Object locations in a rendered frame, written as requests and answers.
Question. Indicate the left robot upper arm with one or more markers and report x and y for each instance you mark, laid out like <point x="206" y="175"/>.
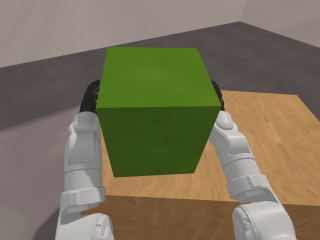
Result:
<point x="97" y="226"/>

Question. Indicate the robot right hand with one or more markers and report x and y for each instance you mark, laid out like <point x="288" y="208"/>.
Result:
<point x="219" y="94"/>

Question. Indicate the carton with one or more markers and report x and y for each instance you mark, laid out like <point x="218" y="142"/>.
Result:
<point x="156" y="108"/>

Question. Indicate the robot left forearm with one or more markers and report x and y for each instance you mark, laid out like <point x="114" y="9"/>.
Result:
<point x="83" y="186"/>

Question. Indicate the pedestal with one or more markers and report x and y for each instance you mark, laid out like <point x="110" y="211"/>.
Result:
<point x="284" y="138"/>

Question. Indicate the robot left hand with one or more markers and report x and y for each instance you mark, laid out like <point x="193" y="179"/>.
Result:
<point x="89" y="103"/>

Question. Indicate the right robot upper arm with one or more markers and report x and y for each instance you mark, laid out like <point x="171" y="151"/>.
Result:
<point x="262" y="220"/>

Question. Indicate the robot right forearm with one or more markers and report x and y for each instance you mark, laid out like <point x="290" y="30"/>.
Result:
<point x="245" y="181"/>

